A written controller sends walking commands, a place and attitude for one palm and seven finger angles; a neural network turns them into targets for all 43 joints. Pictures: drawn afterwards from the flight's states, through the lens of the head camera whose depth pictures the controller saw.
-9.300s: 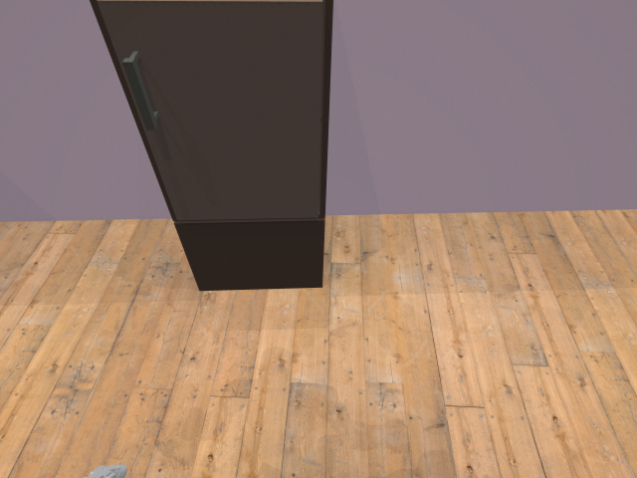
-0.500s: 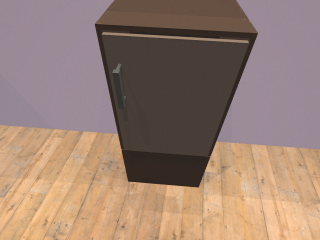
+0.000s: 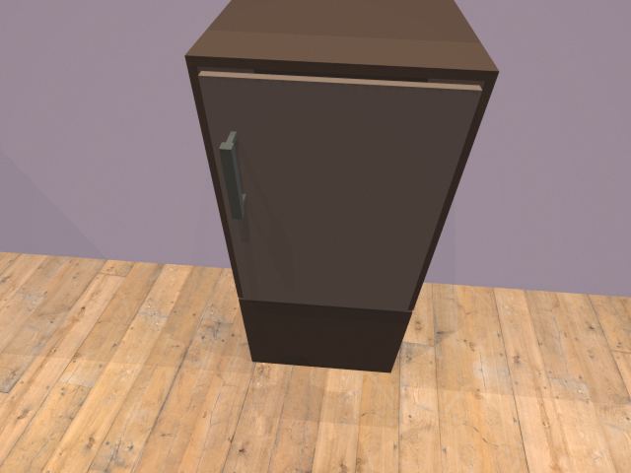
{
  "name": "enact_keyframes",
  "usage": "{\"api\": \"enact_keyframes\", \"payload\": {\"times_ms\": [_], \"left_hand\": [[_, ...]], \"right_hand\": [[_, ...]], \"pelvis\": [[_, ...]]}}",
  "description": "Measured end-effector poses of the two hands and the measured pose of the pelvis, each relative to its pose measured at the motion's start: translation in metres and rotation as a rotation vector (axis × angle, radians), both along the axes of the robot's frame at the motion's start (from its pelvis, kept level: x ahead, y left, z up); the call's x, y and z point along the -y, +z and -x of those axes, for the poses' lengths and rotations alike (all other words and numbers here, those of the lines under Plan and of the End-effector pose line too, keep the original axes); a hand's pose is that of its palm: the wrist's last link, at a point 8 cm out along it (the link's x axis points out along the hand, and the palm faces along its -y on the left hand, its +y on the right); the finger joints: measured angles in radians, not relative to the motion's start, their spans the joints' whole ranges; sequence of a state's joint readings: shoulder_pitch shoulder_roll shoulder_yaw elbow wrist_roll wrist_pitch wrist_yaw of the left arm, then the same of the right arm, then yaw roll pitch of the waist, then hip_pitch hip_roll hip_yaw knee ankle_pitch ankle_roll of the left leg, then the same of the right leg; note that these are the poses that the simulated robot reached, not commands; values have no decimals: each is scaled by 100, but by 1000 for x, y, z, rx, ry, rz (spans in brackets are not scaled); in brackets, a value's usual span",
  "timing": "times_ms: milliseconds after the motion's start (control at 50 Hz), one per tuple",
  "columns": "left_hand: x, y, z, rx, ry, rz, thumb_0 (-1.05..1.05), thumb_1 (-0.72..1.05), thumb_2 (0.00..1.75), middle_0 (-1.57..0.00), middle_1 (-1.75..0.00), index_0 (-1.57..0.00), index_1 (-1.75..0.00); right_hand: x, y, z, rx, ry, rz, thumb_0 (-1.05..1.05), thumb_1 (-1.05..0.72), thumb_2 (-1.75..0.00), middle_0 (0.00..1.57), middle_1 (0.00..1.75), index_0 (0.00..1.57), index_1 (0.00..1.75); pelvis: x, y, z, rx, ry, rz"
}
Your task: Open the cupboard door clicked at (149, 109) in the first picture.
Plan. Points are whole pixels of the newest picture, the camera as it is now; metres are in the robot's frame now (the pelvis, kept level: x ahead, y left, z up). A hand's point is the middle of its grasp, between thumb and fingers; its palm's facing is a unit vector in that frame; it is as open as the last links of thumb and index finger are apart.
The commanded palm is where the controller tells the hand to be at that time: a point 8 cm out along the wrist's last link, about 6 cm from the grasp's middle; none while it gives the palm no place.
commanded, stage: come to a stop and stand still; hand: left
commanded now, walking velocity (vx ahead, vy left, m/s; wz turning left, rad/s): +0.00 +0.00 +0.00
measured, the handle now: (235, 176) +0.58 +0.18 +0.06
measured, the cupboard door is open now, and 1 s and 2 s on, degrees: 0 0 0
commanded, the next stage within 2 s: look again from close up in 0.56 s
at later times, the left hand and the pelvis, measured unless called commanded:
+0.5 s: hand out of the picture -0.04 +0.13 -0.18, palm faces +0.06 -0.99 -0.14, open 7.4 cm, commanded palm none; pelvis -0.01 -0.01 +0.00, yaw +0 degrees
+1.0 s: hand out of the picture -0.03 +0.13 -0.18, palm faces +0.06 -0.99 -0.14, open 7.4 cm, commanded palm none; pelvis -0.01 -0.02 +0.00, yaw +0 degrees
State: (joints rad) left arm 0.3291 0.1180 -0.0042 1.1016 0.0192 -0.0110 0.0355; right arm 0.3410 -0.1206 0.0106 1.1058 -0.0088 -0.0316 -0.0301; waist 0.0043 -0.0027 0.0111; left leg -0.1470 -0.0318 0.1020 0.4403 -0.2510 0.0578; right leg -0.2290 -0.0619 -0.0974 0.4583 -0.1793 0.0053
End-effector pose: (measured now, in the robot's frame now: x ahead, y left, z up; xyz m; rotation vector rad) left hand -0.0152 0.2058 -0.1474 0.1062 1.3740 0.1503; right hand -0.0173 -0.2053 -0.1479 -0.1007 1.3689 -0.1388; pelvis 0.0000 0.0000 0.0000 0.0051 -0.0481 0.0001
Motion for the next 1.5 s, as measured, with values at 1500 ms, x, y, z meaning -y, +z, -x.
{"api": "enact_keyframes", "payload": {"times_ms": [1500], "left_hand": [[14, 142, -186, 1131, -12, -11, 5, 84, 85, -20, -38, -20, -38]], "right_hand": [[76, 44, -140, 706, 83, 183, 3, -92, -90, 20, 30, 20, 30]], "pelvis": [[14, -28, -1, -113, 40, -4]]}}
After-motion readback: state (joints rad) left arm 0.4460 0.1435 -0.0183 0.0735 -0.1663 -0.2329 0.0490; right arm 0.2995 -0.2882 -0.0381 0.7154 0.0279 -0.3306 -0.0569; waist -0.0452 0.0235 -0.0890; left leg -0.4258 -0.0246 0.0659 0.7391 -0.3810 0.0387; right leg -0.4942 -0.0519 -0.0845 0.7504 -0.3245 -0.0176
